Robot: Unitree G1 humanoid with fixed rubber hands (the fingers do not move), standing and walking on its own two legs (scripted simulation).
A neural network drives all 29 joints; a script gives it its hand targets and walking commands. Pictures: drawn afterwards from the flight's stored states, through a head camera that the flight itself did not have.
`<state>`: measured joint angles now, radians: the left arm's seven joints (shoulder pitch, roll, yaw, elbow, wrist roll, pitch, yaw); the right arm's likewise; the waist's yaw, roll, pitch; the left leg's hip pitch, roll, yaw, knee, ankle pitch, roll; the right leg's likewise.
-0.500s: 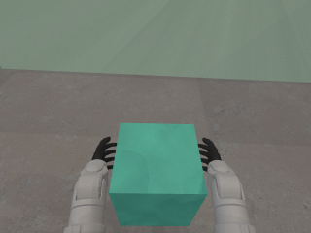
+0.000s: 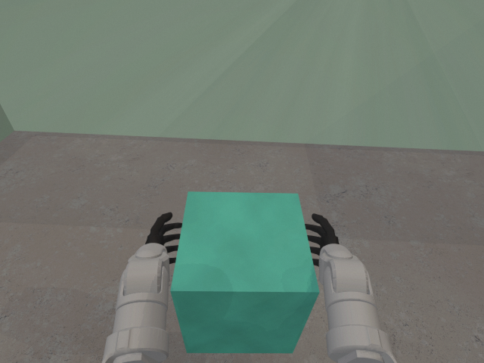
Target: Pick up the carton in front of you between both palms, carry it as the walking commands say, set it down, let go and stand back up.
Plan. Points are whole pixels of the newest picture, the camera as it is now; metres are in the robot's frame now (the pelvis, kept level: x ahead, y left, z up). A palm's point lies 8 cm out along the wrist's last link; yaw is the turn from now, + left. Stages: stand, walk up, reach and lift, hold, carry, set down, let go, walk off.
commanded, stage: hold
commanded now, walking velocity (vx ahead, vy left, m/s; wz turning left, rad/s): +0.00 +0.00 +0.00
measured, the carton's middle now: (241, 274) +0.30 +0.00 -0.03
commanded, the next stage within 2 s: set down in 0.04 s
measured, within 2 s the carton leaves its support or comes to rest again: neither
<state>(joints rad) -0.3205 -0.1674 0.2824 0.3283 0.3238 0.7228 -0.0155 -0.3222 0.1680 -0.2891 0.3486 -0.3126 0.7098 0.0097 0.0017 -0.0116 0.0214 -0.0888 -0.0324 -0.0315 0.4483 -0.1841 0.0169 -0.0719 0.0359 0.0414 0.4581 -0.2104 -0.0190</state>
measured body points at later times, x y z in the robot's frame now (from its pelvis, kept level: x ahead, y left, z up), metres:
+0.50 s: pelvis +0.01 +0.00 -0.02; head +0.09 +0.00 +0.43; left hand +0.36 +0.14 -0.05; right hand +0.36 -0.16 -0.05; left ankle +0.05 +0.11 -0.74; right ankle +0.04 -0.11 -0.74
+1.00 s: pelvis -0.02 +0.00 -0.14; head +0.19 -0.01 +0.26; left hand +0.41 +0.13 -0.22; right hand +0.40 -0.17 -0.22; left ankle +0.05 +0.11 -0.74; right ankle +0.04 -0.11 -0.74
